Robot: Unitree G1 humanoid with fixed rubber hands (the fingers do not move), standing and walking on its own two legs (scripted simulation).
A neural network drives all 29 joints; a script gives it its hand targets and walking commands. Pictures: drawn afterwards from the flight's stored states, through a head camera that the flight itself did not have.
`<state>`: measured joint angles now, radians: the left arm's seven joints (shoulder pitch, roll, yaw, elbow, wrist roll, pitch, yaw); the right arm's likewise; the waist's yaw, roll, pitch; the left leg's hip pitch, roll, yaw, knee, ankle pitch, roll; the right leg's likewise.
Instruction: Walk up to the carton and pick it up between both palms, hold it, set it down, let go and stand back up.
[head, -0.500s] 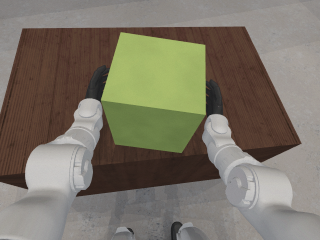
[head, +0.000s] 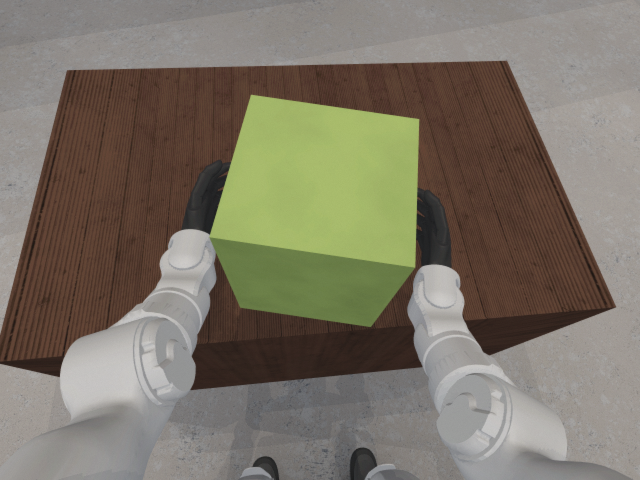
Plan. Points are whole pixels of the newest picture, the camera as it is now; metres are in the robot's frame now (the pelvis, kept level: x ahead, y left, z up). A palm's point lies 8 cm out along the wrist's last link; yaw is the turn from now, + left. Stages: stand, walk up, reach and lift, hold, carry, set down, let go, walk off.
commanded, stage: reach and lift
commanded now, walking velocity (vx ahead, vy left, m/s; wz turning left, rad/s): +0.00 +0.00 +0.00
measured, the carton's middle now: (318, 225) +0.45 -0.02 -0.04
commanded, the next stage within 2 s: none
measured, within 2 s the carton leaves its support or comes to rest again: leaves its support in 1.66 s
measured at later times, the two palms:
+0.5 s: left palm (202, 224) +0.44 +0.14 -0.01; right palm (432, 255) +0.38 -0.16 -0.01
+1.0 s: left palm (202, 227) +0.44 +0.14 -0.01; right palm (432, 256) +0.38 -0.16 -0.02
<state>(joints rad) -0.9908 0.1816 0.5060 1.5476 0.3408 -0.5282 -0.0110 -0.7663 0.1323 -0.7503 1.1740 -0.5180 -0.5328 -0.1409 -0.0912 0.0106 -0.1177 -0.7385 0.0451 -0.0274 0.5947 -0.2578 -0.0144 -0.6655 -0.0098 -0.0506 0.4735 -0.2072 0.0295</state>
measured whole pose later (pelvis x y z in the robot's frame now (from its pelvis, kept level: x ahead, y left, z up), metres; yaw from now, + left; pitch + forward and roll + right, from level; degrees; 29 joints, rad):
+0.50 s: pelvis +0.00 +0.00 +0.00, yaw +0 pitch +23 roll -3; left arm -0.96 0.14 0.53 1.48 0.37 -0.51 -0.01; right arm -0.74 0.15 -0.78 1.13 -0.53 -0.54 -0.16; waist -0.08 0.01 -0.12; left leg -0.72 0.05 -0.01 0.56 -0.24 -0.01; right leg -0.64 -0.01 -0.06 0.42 -0.18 0.03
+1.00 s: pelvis +0.00 +0.00 +0.00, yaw +0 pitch +23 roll -3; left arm -0.97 0.14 0.50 1.51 0.32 -0.53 0.00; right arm -0.73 0.13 -0.74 1.16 -0.49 -0.56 -0.17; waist -0.07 0.00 -0.12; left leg -0.72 0.05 0.00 0.54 -0.23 -0.01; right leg -0.64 -0.02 -0.06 0.41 -0.17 0.03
